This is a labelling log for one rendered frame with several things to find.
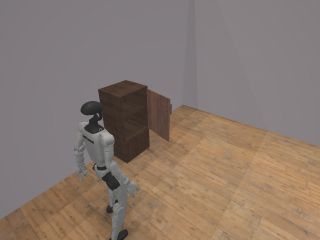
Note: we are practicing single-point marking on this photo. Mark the robot right upper arm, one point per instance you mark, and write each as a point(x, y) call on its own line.
point(107, 141)

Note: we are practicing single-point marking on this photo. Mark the left robot foot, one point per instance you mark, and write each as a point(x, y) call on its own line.
point(109, 209)

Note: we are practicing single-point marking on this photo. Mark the left robot hand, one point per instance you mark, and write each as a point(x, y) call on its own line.
point(82, 170)

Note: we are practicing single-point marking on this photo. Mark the robot left upper arm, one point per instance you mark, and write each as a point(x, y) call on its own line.
point(79, 146)

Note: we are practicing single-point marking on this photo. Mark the right robot hand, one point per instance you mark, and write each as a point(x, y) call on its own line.
point(130, 189)

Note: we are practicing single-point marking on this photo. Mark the cupboard door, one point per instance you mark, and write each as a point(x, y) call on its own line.
point(158, 114)

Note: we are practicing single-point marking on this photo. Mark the robot torso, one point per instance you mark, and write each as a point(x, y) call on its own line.
point(96, 152)

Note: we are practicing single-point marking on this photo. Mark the robot left forearm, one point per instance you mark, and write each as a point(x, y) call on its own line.
point(79, 158)

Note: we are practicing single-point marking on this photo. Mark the robot right forearm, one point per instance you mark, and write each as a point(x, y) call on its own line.
point(116, 171)

